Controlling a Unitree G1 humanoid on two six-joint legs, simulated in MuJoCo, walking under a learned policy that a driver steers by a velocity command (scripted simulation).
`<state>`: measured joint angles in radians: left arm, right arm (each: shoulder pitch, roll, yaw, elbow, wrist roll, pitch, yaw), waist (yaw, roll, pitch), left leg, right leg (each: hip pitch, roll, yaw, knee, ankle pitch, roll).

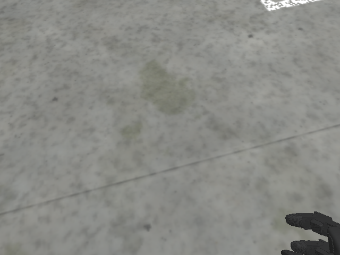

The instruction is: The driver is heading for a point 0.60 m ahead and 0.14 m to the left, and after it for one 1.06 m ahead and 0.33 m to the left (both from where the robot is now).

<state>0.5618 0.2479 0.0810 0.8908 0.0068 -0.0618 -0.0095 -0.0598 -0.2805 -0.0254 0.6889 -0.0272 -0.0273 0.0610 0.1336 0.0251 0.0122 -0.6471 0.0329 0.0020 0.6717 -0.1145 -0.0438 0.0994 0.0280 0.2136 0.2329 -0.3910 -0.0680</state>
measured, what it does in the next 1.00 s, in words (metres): walks ahead, turning left: left foot, then right foot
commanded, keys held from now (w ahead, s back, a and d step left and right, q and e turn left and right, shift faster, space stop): w+shift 0.26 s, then w+q+shift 0.22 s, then q+shift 0.52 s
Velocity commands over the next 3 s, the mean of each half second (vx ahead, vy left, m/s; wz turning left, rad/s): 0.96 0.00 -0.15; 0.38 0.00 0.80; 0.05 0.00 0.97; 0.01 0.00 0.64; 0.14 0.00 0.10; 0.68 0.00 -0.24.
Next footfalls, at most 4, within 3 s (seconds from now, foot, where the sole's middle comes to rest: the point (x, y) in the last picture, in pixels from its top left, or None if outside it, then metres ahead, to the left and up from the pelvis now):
0.08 left None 0.24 0.13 -0.77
0.50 right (244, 218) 0.61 -0.14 -0.77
0.90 left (191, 160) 0.86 0.10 -0.77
1.36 right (221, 134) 1.02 -0.03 -0.77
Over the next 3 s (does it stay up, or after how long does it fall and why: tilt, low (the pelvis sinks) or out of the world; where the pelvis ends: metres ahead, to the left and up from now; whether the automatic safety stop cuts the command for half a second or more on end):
stays up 0.97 0.30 -0.03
